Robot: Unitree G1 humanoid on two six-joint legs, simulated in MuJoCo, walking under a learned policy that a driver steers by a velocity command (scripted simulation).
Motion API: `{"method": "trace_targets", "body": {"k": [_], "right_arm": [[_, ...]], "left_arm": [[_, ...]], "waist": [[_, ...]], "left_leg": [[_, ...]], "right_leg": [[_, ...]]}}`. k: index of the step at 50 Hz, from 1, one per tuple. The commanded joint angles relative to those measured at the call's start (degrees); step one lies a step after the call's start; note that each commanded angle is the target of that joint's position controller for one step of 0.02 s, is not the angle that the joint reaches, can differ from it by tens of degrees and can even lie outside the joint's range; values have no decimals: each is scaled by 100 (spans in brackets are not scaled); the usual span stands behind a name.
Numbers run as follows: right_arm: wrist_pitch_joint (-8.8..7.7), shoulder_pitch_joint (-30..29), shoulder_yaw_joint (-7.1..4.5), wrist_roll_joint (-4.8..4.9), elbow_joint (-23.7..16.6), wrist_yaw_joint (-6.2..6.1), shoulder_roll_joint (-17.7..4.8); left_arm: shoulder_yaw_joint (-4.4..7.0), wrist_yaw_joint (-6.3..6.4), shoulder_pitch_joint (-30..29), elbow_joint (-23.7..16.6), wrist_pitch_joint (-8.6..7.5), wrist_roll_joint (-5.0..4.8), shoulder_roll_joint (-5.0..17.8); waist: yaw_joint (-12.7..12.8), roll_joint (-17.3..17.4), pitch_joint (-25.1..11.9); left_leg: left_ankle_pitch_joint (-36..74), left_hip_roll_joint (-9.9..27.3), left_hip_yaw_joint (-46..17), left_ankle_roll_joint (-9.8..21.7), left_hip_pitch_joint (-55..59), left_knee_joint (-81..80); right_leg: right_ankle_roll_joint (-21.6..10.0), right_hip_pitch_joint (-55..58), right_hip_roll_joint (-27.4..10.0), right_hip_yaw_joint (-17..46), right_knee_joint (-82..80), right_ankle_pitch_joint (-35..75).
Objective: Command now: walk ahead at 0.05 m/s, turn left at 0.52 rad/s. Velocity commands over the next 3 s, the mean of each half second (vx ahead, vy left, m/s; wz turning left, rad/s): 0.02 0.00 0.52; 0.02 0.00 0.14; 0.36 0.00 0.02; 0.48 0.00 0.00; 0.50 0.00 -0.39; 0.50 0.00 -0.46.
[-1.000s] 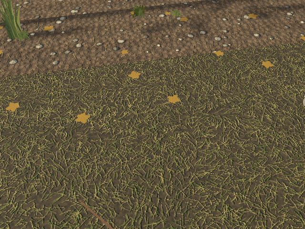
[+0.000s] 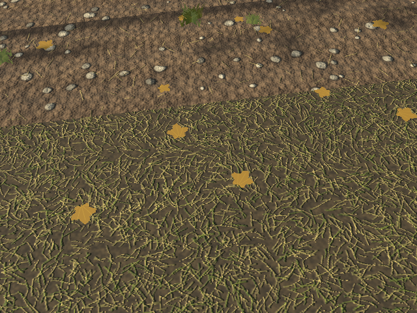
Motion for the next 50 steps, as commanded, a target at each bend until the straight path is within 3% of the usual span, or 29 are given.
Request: {"method": "trace_targets", "body": {"k": [1,2,4,6,8,9,10,11,12,13,14,15,16,18,20,22,26,29,33,35,36,37,38,39,40,42,45,47,50], "right_arm": [[12,250,73,11,-410,169,232],[26,34,47,51,-485,239,144],[94,-380,-23,39,-714,378,-54],[81,-513,-115,39,-763,493,-232],[6,-256,-270,15,-590,531,-441],[-82,72,-442,30,-446,510,-836],[-118,408,-578,-55,-490,439,-1537],[-246,932,-598,-218,-496,530,-1718],[-364,1025,-543,-377,-441,581,-1609],[-383,669,-489,-236,-451,520,-1422],[-303,216,-392,-62,-547,428,-1150],[-223,-166,-338,9,-652,360,-1031],[-179,-336,-311,-34,-727,312,-995],[-195,-278,-288,-77,-759,252,-1006],[-214,-187,-236,-50,-735,182,-924],[-193,-35,-184,-52,-693,122,-845],[-148,104,-127,-103,-645,83,-743],[-169,200,-137,-127,-583,96,-694],[-205,348,-106,-181,-474,232,-549],[-234,287,-18,-175,-440,328,-310],[-263,459,23,-175,-354,364,-179],[-319,627,64,-222,-279,408,-33],[-399,1016,31,-252,-223,471,-76],[-440,959,-27,-157,-184,492,-208],[-450,565,-77,-147,-214,500,-369],[-383,280,-84,-149,-319,484,-222],[-346,445,-76,-132,-275,494,-41],[-344,595,-97,-113,-196,482,-15],[-439,724,-141,34,-210,433,-65]], "left_arm": [[137,180,-823,-653,-45,-59,768],[198,158,-737,-661,-22,-134,883],[334,58,-484,-635,-2,-258,1109],[422,1,-392,-652,69,-275,1144],[443,-18,-213,-558,90,-272,1021],[390,-50,254,-397,116,-160,745],[260,-71,370,-665,102,81,274],[317,-71,-677,-1070,-52,-72,569],[379,6,-1339,-1251,-110,-223,742],[384,108,-1370,-1223,-98,-169,668],[420,199,-1172,-1066,-32,-54,735],[480,224,-975,-1027,17,-4,869],[496,199,-878,-1020,49,6,855],[430,125,-805,-1096,72,-25,545],[375,67,-800,-1174,74,-21,387],[357,31,-915,-1301,68,-22,370],[331,-37,-1184,-1491,74,-77,319],[289,-94,-1321,-1557,57,-95,239],[294,-204,-1193,-1462,-45,-149,263],[292,-285,-955,-1347,-106,-146,200],[274,-321,-821,-1294,-131,-88,173],[302,-341,-574,-1239,-151,-17,315],[385,-351,-473,-1215,-146,3,645],[428,-386,-548,-1123,-135,-53,573],[384,-411,-557,-1139,-143,-76,342],[331,-397,-611,-1124,-166,-85,270],[312,-353,-517,-1054,-200,-90,254],[314,-322,-336,-961,-193,-123,263],[340,-245,-76,-911,-242,-264,425]], "waist": [[-333,-954,-616],[-241,-1066,-683],[-25,-1145,-498],[113,-981,-211],[83,-626,-104],[52,286,-182],[230,2356,-365],[-468,2054,-1077],[-587,1199,-1020],[-368,1010,-872],[-146,874,-871],[88,865,-851],[205,720,-934],[263,329,-1119],[260,302,-1150],[204,375,-1132],[75,587,-845],[-33,774,-634],[-123,858,-397],[38,750,-397],[94,650,-478],[123,468,-684],[-119,-71,-927],[-78,-507,-983],[147,-467,-840],[142,-434,-682],[86,-343,-541],[86,-287,-521],[96,-342,75]], "left_leg": [[1389,128,-29,127,1945,-2518],[1311,72,72,140,2217,-2947],[585,76,205,317,2331,-3409],[98,80,320,595,2487,-4148],[-214,-104,446,828,3146,-4987],[802,40,-94,1010,3787,-5604],[3288,1478,-2271,1659,4881,-5563],[3368,2077,-3697,2659,5172,-6495],[2778,2003,-3475,2754,5162,-6633],[2220,1749,-3106,2409,5090,-6526],[1997,1527,-2721,2049,4826,-6419],[1866,1344,-2439,1804,4358,-6392],[1814,1144,-2268,1632,4078,-6394],[1782,930,-2132,1458,3839,-6402],[1744,876,-2025,1413,3876,-6382],[1453,851,-2059,1416,3926,-6399],[98,780,-2248,1358,3876,-6573],[-512,771,-2320,1368,3609,-6702],[-709,661,-2245,1562,3010,-6751],[-334,560,-2249,1600,3055,-6504],[49,459,-2198,1468,3067,-6397],[318,335,-2076,1257,2976,-6176],[278,44,-1816,1043,2704,-6005],[322,-158,-1351,885,2897,-6059],[148,-199,-1270,824,2991,-5908],[213,-212,-1198,838,3078,-5814],[428,-192,-1187,887,3243,-5778],[-540,-352,-1022,909,3261,-5744],[-2217,-510,-780,1064,2674,-5419]], "right_leg": [[-758,-608,-1082,227,-1149,883],[-752,-443,-1196,295,-1165,538],[-708,-126,-1576,575,-1240,-308],[-537,56,-1689,677,-1057,-1000],[-193,-85,-1404,458,-366,-1148],[174,-393,-898,16,1028,-1379],[733,-2418,-175,-236,3859,-3078],[756,-3472,544,988,4860,-3100],[588,-3854,573,1368,5229,-2673],[462,-4093,530,1496,5177,-2062],[440,-3974,434,1572,5112,-1575],[424,-3603,387,1616,4909,-1109],[396,-3311,472,1565,4956,-726],[356,-2986,574,1591,4853,-156],[414,-3005,608,1615,4666,250],[505,-3000,593,1663,4342,514],[582,-2763,487,1771,3150,814],[537,-2104,414,1768,2098,634],[406,-726,586,1474,1040,-221],[265,-81,647,1329,115,-230],[208,384,575,1368,-368,237],[136,996,208,1616,-395,952],[-22,1570,-84,1738,6,1810],[-113,1275,115,1654,152,1235],[-81,1020,249,1636,52,948],[-17,790,283,1619,-47,743],[-15,664,324,1612,-66,575],[-66,585,440,1557,-147,-579],[-478,231,375,1943,-346,-2742]]}}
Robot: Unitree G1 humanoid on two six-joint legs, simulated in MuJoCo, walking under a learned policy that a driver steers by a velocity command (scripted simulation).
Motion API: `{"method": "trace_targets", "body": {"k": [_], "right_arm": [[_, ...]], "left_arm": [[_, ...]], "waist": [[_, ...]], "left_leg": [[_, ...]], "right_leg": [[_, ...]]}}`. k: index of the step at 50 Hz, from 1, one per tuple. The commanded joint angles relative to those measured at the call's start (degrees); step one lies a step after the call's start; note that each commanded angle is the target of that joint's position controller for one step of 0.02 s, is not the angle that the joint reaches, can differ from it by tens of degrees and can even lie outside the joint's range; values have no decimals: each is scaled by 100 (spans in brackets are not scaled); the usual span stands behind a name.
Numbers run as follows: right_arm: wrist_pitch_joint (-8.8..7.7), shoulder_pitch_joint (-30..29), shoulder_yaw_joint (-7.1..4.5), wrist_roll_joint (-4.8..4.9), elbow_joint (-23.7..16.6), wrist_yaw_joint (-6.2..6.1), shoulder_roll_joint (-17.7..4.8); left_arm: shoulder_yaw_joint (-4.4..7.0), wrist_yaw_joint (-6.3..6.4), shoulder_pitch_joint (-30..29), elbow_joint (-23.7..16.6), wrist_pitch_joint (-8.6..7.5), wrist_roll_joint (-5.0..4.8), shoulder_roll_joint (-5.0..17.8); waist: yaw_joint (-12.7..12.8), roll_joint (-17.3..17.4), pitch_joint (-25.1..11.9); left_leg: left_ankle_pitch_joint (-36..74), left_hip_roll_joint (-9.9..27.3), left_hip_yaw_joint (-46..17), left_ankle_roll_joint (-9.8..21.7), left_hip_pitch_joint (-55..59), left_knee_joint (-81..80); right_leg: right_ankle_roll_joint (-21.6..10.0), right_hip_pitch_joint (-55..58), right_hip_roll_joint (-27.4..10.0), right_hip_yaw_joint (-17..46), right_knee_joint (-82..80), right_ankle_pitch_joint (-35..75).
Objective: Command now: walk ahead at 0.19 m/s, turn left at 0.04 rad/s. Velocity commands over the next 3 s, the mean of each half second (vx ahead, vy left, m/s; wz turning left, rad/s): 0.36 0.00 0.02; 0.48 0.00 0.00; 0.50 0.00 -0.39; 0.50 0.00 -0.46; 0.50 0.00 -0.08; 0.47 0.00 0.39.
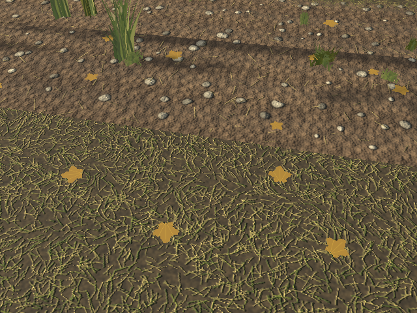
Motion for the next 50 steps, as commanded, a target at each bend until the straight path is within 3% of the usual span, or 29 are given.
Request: {"method": "trace_targets", "body": {"k": [1,4,5,7,8,9,10,11,13,14,16,19,21,23,25,27,28,29,30,31,32,33,34,35,37,39,42,45,50], "right_arm": [[-236,14,-151,134,-410,-53,-438],[-543,-214,-168,192,-505,-13,-374],[-598,-238,-187,175,-512,2,-398],[-618,249,-242,116,-341,65,-428],[-606,813,-319,121,-174,90,-587],[-620,1529,-516,143,43,98,-1146],[-636,1928,-580,81,71,135,-1438],[-651,1799,-459,51,33,121,-1165],[-598,1621,-351,56,-4,76,-945],[-541,1491,-279,71,37,58,-807],[-425,1371,-188,65,106,16,-661],[-382,1087,-178,82,129,-104,-790],[-397,1264,-230,107,276,-173,-1033],[-459,1333,-281,175,386,-162,-1197],[-482,1303,-296,186,475,-135,-1199],[-455,1229,-332,170,507,-123,-1276],[-432,1117,-325,143,481,-119,-1272],[-450,992,-272,44,337,-109,-1160],[-536,1920,-5,14,299,-18,-292],[-662,1757,-124,170,476,54,-894],[-690,971,-220,312,246,51,-1173],[-708,457,-193,238,83,0,-1159],[-689,245,-213,99,57,-48,-1112],[-621,328,-233,35,64,-71,-1054],[-503,576,-194,41,112,-88,-811],[-452,315,-177,25,0,-107,-766],[-481,-389,-127,-23,-192,-99,-747],[-546,-997,-60,13,-305,-35,-670],[-632,-1861,-23,97,-605,134,-747]], "left_arm": [[155,79,170,-271,-180,-125,772],[231,60,611,-147,-349,-124,1094],[237,48,560,-174,-359,-125,1112],[209,-12,133,-320,-322,-163,986],[162,-32,-311,-499,-311,-183,834],[79,-25,-706,-763,-411,-204,534],[103,9,-791,-861,-535,-166,660],[177,0,-762,-839,-596,-143,867],[103,-53,-714,-808,-589,-126,601],[91,-97,-744,-812,-568,-97,520],[27,-231,-704,-817,-504,-103,351],[-92,-319,-1410,-1045,-478,-3,196],[-126,-347,-1847,-1191,-503,-57,147],[-58,-361,-2018,-1279,-506,-129,400],[16,-354,-2021,-1320,-523,-139,594],[150,-329,-1403,-1213,-514,-105,851],[249,-282,-553,-1000,-492,-100,1023],[328,-214,659,-752,-472,-47,1305],[399,-262,1150,-563,-510,28,1825],[300,-247,1384,-451,-458,-41,1275],[230,-212,740,-486,-430,-65,1071],[179,-204,242,-574,-431,-55,935],[156,-234,-69,-591,-459,19,871],[117,-256,-237,-603,-502,114,771],[107,-283,-287,-520,-578,68,725],[124,-253,-173,-388,-610,12,817],[170,-174,110,-256,-581,-26,1051],[185,-143,415,-141,-535,-97,1186],[173,-144,1016,107,-418,-154,1269]], "waist": [[26,-455,575],[89,-1018,771],[60,-997,713],[-252,-943,385],[-542,-596,243],[-737,802,155],[-862,1876,173],[-669,1162,370],[-432,230,329],[-324,125,326],[-196,375,284],[-244,247,524],[-374,446,562],[-379,589,601],[-284,597,518],[105,755,-38],[569,754,-514],[1031,411,-1291],[514,-1463,-2450],[800,-1349,-2552],[707,-1072,-1233],[507,-376,-620],[266,-100,-259],[20,-188,-190],[-199,-373,-169],[-223,-409,15],[-39,-259,208],[209,-256,267],[559,-304,415]], "left_leg": [[-1440,114,54,293,-1048,-220],[-449,222,441,234,-1708,691],[-383,280,442,267,-1590,575],[-175,269,451,381,-391,-42],[-61,387,76,504,512,-576],[249,1050,-1415,885,1566,-1302],[1433,2155,-3425,1569,2513,-1981],[2007,2407,-3451,1691,2778,-1794],[2810,2223,-2402,1424,2953,-1610],[3090,2090,-1943,1176,2773,-1660],[3162,1725,-1282,954,2089,-2020],[3063,1230,-337,774,904,-2475],[2751,1232,-199,738,634,-2714],[2685,1439,-255,734,915,-2732],[3654,1593,-217,635,1398,-2346],[5714,1591,-103,460,1766,-1385],[6287,1410,60,334,1494,-364],[4855,1191,94,193,190,1280],[-410,98,49,-165,-1920,3692],[-1008,131,-572,-125,-2590,4346],[-568,461,-244,-119,-3102,4371],[12,767,-67,-77,-2890,4005],[325,954,26,-84,-2551,3636],[535,1124,-40,-66,-2084,3432],[624,1220,10,-95,-1739,3097],[908,1309,79,-186,-1935,2616],[1957,1333,152,-293,-2290,1551],[2730,1131,326,-327,-2001,393],[2424,878,416,-301,-1914,-538]], "right_leg": [[-826,80,-541,1048,-1084,-2229],[-1569,497,-1620,2843,-1662,-1840],[-1601,451,-1683,2874,-1609,-1336],[-1278,-144,-1335,2086,-1209,-407],[-921,-779,-801,1262,-576,17],[-352,-1825,191,-73,1337,789],[-154,-3364,434,1,2923,-766],[-269,-4193,215,361,3684,-1346],[-406,-4775,-146,260,4122,-662],[-428,-4703,-359,219,3849,-269],[-341,-4057,-423,-39,3407,402],[-175,-2850,-214,-433,1539,1709],[-125,-2053,26,-538,468,2289],[-197,-1754,83,-464,-71,2347],[-401,-1560,153,-431,-402,2135],[-698,-622,419,-602,-423,1713],[-918,543,471,-644,-499,1792],[-1282,2538,-377,272,-212,1994],[-2359,4592,-2137,3414,-736,879],[-2373,4496,-2094,4516,-1625,-492],[-2047,3514,-1865,3539,-1820,-583],[-1829,2401,-1629,2805,-1976,-116],[-1689,1466,-1418,2320,-2116,519],[-1625,831,-1237,1970,-2299,929],[-1694,305,-1124,1561,-2586,1176],[-1723,45,-1096,1205,-2780,1282],[-1618,168,-1014,886,-2861,1499],[-1402,289,-860,499,-2760,1649],[-1363,1028,-1113,720,-2316,1480]]}}
Over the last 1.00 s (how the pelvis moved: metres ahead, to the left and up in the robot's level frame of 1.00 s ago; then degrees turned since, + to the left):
0.13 0.05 -0.01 19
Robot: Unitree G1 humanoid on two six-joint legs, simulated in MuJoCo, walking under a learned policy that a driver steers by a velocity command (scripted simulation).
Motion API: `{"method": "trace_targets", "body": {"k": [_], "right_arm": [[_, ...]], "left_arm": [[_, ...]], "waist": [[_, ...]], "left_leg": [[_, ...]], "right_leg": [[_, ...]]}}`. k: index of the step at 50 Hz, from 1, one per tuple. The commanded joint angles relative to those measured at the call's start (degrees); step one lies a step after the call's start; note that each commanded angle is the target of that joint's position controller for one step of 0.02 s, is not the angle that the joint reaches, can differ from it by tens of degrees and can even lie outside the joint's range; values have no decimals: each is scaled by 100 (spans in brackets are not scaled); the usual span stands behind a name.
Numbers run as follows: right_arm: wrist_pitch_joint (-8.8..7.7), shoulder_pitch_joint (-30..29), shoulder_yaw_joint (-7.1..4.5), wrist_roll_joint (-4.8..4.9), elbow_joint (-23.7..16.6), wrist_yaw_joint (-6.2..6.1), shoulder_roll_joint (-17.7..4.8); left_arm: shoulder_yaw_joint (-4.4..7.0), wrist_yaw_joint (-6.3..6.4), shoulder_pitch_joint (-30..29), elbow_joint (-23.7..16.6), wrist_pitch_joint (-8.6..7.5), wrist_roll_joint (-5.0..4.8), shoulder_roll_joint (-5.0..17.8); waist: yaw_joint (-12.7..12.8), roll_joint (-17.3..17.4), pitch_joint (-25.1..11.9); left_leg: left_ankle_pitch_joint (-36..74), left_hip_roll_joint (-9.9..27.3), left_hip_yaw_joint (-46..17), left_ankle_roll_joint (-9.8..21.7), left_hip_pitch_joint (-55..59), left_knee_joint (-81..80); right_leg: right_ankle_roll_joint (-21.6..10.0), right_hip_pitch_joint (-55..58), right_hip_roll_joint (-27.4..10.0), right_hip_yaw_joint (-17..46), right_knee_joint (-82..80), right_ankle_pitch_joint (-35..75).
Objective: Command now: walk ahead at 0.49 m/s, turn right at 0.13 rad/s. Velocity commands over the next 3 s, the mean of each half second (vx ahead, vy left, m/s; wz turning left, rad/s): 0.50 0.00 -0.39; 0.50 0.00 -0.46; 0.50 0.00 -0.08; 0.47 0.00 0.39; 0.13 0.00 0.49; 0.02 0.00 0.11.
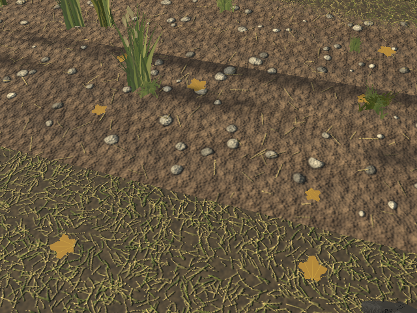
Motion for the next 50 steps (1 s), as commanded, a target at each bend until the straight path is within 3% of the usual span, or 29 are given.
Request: {"method": "trace_targets", "body": {"k": [1,3,4,5,6,7,8,9,10,12,15,19,22,26,28,29,30,31,32,33,34,35,36,37,38,40,43,46,50], "right_arm": [[-168,-767,-66,37,-608,118,-421],[-239,-452,-126,38,-561,146,-597],[-264,79,-210,26,-417,128,-743],[-292,967,-342,-48,-211,77,-1069],[-283,1925,-488,-196,-101,11,-1659],[-210,2269,-476,-129,53,30,-1504],[-178,2031,-334,-102,6,18,-1039],[-160,1656,-256,-93,-40,-2,-836],[-158,1259,-196,-95,-37,4,-672],[-207,862,-154,-133,-1,21,-502],[-292,773,-222,-143,131,1,-622],[-253,858,-287,-142,287,-88,-809],[-196,1069,-337,-92,389,-136,-987],[-58,1314,-422,32,545,-136,-1198],[19,1259,-471,86,548,-148,-1361],[61,1221,-497,116,534,-162,-1452],[115,1126,-499,139,513,-170,-1479],[118,1180,-433,97,481,-189,-1332],[60,1409,-227,-178,259,-170,-659],[-171,1524,-97,-105,4,-107,-501],[-322,790,-219,131,-126,-39,-1018],[-401,572,-199,179,-209,-23,-1013],[-421,584,-195,41,-122,-82,-956],[-382,638,-245,-82,-89,-116,-1029],[-307,735,-266,-103,-85,-100,-1034],[-183,859,-236,-129,-49,-81,-869],[-117,392,-149,-158,-169,-78,-654],[-149,-163,-80,-108,-278,-16,-532],[-213,-757,-60,-22,-454,100,-579]], "left_arm": [[205,37,223,-186,32,-33,949],[235,70,163,-173,107,-20,1065],[223,84,76,-191,124,-17,1056],[140,82,31,-247,105,29,830],[-24,72,259,-479,20,72,307],[-69,72,542,-468,-65,-28,245],[102,85,199,-478,-78,-151,835],[126,91,-210,-603,-61,-153,869],[128,99,-398,-650,-18,-85,786],[166,82,-315,-653,127,-46,614],[150,78,-369,-745,286,-32,390],[117,7,-863,-955,287,8,294],[61,-117,-1506,-1184,260,30,210],[74,-231,-2001,-1496,282,16,313],[145,-260,-1899,-1578,302,31,453],[216,-253,-1600,-1546,323,33,575],[348,-231,-869,-1374,335,12,778],[556,-145,133,-1090,367,-2,1166],[687,-20,493,-997,404,-40,1781],[624,-75,329,-1264,282,-4,1928],[486,-121,297,-1247,201,23,1418],[418,-116,83,-1214,142,19,1197],[362,-105,-334,-1271,122,11,1035],[299,-88,-638,-1350,116,44,851],[266,-62,-770,-1430,115,93,789],[260,-10,-755,-1397,72,95,787],[261,93,-445,-1207,51,81,863],[244,130,-215,-1055,67,63,886],[243,121,126,-830,69,35,961]], "waist": [[5,-492,264],[-242,-674,135],[-560,-676,-139],[-959,-542,-796],[-1196,474,-1870],[-1174,1536,-2502],[-1253,874,-1772],[-1139,613,-1160],[-969,361,-705],[-640,532,-253],[-485,323,-29],[-566,190,127],[-810,102,317],[-908,89,504],[-735,225,332],[-533,336,88],[-93,293,-294],[358,81,-820],[121,-1283,-1141],[-144,-1669,-2175],[184,-872,-1792],[54,-749,-1102],[-236,-259,-718],[-447,-311,-518],[-588,-409,-461],[-665,-416,-438],[-508,-436,-215],[-250,-571,-88],[16,-602,211]], "left_leg": [[-374,-233,129,71,312,-476],[-836,-370,192,191,881,-768],[-870,-481,304,314,1686,-987],[-677,-162,49,559,3131,-798],[-658,1310,-1708,1235,5550,-639],[-1579,1996,-3507,1728,6223,-1285],[-2034,1789,-3055,1504,5683,-1473],[-1912,1582,-2272,1297,4951,-1597],[-1614,1327,-1708,1199,4205,-1842],[-1237,1026,-945,1086,3277,-2286],[-422,995,-206,1135,2908,-2592],[-20,851,638,1019,3040,-2666],[-90,893,1025,945,3194,-2680],[232,1140,1236,831,3946,-2391],[1754,1162,1409,723,4177,-1822],[2749,1124,1498,660,4220,-1271],[3346,962,1657,543,4060,-265],[2778,705,1754,318,3206,1162],[-1421,89,1714,-15,1061,3227],[-3965,-848,295,-161,-400,4574],[-3486,-527,-230,-62,-1046,4741],[-2952,-297,-143,66,-1149,4370],[-2523,-38,-151,74,-778,3874],[-2279,99,-164,41,-359,3451],[-2112,155,-181,5,-50,3288],[-1894,162,-51,-134,118,2900],[-1019,104,70,-294,-50,1906],[80,-70,130,-273,191,665],[417,-225,140,-126,203,-162]], "right_leg": [[-907,-109,-1658,1109,-157,975],[-789,27,-1726,1315,222,1317],[-662,-71,-1553,1216,741,1929],[-459,-605,-1191,948,1883,2123],[-38,-2571,-486,389,4065,648],[121,-3771,-182,604,5356,-1908],[117,-4257,-468,910,5907,-1642],[113,-4333,-710,758,5927,-1149],[146,-4159,-885,683,5654,-733],[195,-3665,-1102,681,5292,-274],[298,-3669,-1131,677,5053,174],[328,-3724,-1105,555,3808,1264],[240,-3535,-1039,210,2914,1713],[-3,-3640,-962,-33,2332,1156],[-213,-3180,-692,-334,2218,564],[-336,-2679,-462,-521,2214,259],[-506,-1719,-169,-682,1935,327],[-725,-88,-27,-474,1702,623],[-1290,1590,-1363,1792,1532,711],[-2301,2638,-2349,4911,440,-497],[-1939,2470,-2257,4454,85,-546],[-1713,1734,-2050,3595,120,-177],[-1483,855,-1782,2951,149,383],[-1381,193,-1585,2515,85,986],[-1362,-197,-1460,2332,-49,1260],[-1407,-542,-1393,1970,-180,1910],[-1269,-701,-1217,1442,-299,2342],[-997,-706,-1029,1128,-296,1922],[-974,-338,-1299,1356,-232,1336]]}}
Over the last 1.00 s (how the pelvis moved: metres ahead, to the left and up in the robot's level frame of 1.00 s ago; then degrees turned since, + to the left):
0.45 -0.01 0.02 0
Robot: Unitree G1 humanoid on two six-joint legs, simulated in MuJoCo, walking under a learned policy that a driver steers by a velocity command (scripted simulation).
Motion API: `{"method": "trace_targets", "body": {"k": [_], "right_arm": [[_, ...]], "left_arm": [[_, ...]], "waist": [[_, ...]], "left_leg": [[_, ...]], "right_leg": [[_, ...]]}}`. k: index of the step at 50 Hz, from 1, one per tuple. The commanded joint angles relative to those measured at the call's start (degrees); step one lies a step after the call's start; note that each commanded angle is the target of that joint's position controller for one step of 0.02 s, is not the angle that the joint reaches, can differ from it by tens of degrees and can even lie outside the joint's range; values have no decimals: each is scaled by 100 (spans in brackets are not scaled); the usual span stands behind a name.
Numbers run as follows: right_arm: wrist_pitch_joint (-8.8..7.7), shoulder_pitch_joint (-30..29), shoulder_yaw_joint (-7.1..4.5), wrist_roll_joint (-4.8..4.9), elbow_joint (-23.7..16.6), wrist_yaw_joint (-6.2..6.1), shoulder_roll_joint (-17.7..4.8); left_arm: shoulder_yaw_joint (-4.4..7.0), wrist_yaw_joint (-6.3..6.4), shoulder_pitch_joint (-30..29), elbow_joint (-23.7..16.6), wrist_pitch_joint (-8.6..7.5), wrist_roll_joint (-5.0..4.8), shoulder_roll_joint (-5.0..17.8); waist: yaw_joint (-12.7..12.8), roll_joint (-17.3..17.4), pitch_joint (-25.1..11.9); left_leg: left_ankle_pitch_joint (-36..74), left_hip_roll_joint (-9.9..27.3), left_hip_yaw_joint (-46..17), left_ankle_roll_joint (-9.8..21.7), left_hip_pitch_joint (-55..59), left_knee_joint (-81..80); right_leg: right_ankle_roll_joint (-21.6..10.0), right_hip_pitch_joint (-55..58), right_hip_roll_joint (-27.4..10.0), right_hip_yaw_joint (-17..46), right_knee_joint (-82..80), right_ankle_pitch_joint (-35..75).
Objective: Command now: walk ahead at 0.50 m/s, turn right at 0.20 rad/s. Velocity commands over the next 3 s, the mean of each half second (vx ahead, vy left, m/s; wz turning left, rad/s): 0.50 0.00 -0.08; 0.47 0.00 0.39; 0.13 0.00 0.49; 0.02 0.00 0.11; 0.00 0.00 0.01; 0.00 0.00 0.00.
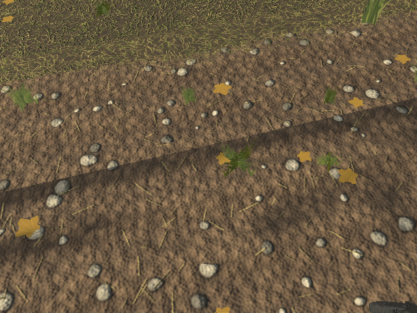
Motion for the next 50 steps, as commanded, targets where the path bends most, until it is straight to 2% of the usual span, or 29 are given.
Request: {"method": "trace_targets", "body": {"k": [1,5,6,7,8,9,10,11,12,13,14,17,19,22,25,28,31,32,33,34,35,36,37,38,39,41,43,46,50], "right_arm": [[-142,-847,-70,43,-594,92,-425],[-199,-656,-115,38,-639,181,-550],[-208,-295,-171,29,-560,165,-648],[-217,414,-268,7,-366,133,-818],[-221,1409,-346,-69,-208,97,-1101],[-176,2079,-477,-103,-59,86,-1543],[-144,2227,-361,51,47,120,-1084],[-111,1788,-274,102,-15,90,-829],[-59,1359,-221,50,-102,66,-724],[-38,1091,-165,-5,-116,76,-603],[-64,947,-121,-61,-135,79,-509],[-129,921,-136,-17,-47,83,-589],[-130,1034,-180,-1,44,41,-748],[-68,1234,-195,50,155,-9,-827],[6,1676,-214,126,337,-34,-917],[111,1896,-237,157,435,-68,-964],[201,1828,-293,155,455,-127,-1069],[216,1751,-273,148,440,-134,-1024],[201,1726,-187,90,375,-125,-788],[144,1939,-36,-83,192,-118,-320],[48,2517,34,122,109,-97,-110],[48,2082,-136,267,183,-108,-758],[70,1576,-196,265,43,-110,-904],[118,1404,-201,200,21,-119,-814],[171,1389,-220,153,-8,-111,-716],[300,1527,-212,184,-1,-86,-492],[384,1397,-205,159,-108,-92,-389],[398,1058,-188,95,-291,-56,-328],[354,440,-135,42,-558,129,-198]], "left_arm": [[256,34,347,-108,-46,-24,969],[290,80,400,15,55,-13,1048],[298,84,293,-1,76,-13,1086],[263,80,181,-33,93,0,1028],[167,78,88,-162,87,74,829],[26,50,890,-174,-11,26,353],[33,24,775,-139,-93,-19,585],[138,-7,180,-268,-127,-125,963],[120,-10,-251,-383,-144,-112,951],[129,-10,-467,-428,-143,-19,881],[154,-5,-376,-403,-113,24,824],[103,13,-134,-309,-17,38,554],[71,34,-489,-430,-24,77,492],[14,-6,-1056,-541,-85,75,359],[-16,-73,-1703,-718,-156,47,294],[10,-170,-2089,-861,-237,4,389],[104,-202,-1771,-809,-321,1,627],[192,-171,-1234,-661,-340,16,780],[312,-116,-412,-494,-356,95,1070],[426,-54,499,-424,-315,165,1553],[432,-88,634,-315,-239,149,1609],[303,-72,444,-356,-216,98,1058],[218,-51,88,-363,-212,61,827],[152,-65,-273,-362,-220,91,673],[126,-76,-540,-332,-240,117,549],[139,-72,-788,-259,-309,144,493],[193,-52,-813,-156,-365,148,610],[246,17,-849,-38,-329,173,764],[308,137,-761,58,-176,103,1003]], "waist": [[200,-681,152],[15,-837,97],[-202,-893,-110],[-578,-814,-584],[-1010,-522,-1410],[-851,942,-2295],[-969,1153,-2350],[-975,605,-1336],[-836,124,-760],[-677,-66,-295],[-482,65,-187],[-295,232,-184],[-357,116,-98],[-554,53,-40],[-806,10,85],[-866,71,164],[-553,254,1],[-240,227,-293],[136,93,-969],[331,-924,-1967],[86,-2346,-2554],[244,-1428,-1790],[211,-1078,-1056],[21,-763,-667],[-161,-862,-395],[-380,-994,-207],[-445,-817,-76],[-450,-641,102],[-221,-648,30]], "left_leg": [[154,-177,124,138,147,-477],[-753,-346,225,469,384,-820],[-910,-511,379,588,961,-912],[-669,-602,490,769,2020,-1024],[-318,137,-258,1158,3719,-733],[-1193,1467,-2722,2109,5989,-935],[-2300,1710,-3995,2159,6149,-1752],[-2898,1543,-3282,1868,5370,-1903],[-2694,1323,-2584,1685,4469,-2045],[-2236,1080,-2110,1632,3682,-2260],[-1801,892,-1781,1565,3212,-2414],[-879,671,-1104,1645,2722,-2719],[-358,652,-802,1682,2752,-2832],[-88,441,-318,1490,2856,-2848],[-261,424,-340,1424,2946,-2733],[-387,631,-654,1397,3341,-2412],[-121,771,-964,1225,3564,-1873],[438,571,-842,1094,3437,-1318],[328,230,-620,899,2876,-192],[-1604,-382,-200,594,1421,1761],[-4033,-813,-260,405,-163,3150],[-3712,-451,-525,390,-673,3717],[-3151,-241,-365,398,-815,3724],[-2720,-40,-294,360,-570,3564],[-2426,109,-311,330,-364,3312],[-2150,236,-266,268,55,3143],[-1855,273,-273,192,-73,2936],[-1168,225,-172,93,-143,2015],[-248,-30,372,164,545,544]], "right_leg": [[-752,22,-1616,864,-333,1420],[-590,713,-1878,1052,184,2475],[-508,708,-1773,951,564,3406],[-375,534,-1485,711,1367,4162],[-180,-383,-1184,498,2775,3380],[329,-2627,-203,58,5066,343],[339,-3556,-146,493,5689,-1849],[317,-4026,-526,446,5962,-1486],[300,-3961,-837,169,5742,-975],[323,-3816,-1019,52,5329,-657],[339,-3483,-1201,61,5018,-407],[490,-3167,-1309,-109,4522,-89],[605,-3389,-1370,-165,3927,417],[638,-3265,-1294,-287,2740,1411],[673,-2951,-1064,-374,1840,1907],[629,-2895,-923,-291,1340,1705],[457,-2208,-804,-282,971,1121],[315,-1373,-718,-399,752,1076],[64,44,-1085,-155,973,1230],[-388,1982,-2403,1209,1294,1445],[-1053,2876,-3201,3469,431,2],[-838,2296,-2958,3161,129,-905],[-635,1523,-2779,2304,7,-772],[-550,781,-2532,1720,-187,-252],[-532,253,-2349,1260,-388,112],[-507,-332,-2169,571,-728,635],[-572,-462,-2203,112,-896,1177],[-553,-432,-2110,-640,-837,2392],[-351,-323,-1972,-1391,-483,3329]]}}
Over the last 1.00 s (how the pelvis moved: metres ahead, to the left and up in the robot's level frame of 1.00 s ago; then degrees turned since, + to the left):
0.51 -0.11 0.00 -28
